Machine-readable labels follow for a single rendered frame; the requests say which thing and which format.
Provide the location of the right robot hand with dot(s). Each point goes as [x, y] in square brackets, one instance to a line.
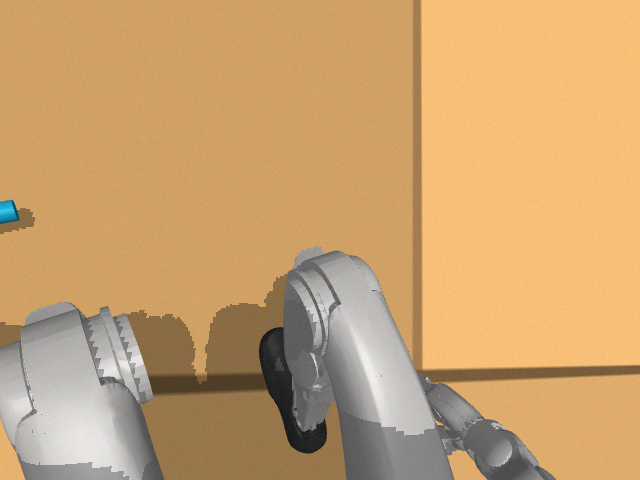
[453, 411]

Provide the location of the bottle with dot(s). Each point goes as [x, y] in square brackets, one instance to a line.
[8, 212]

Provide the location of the right robot arm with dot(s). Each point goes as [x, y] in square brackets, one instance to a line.
[499, 454]

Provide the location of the right robot foot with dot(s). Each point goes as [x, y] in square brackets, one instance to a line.
[279, 384]

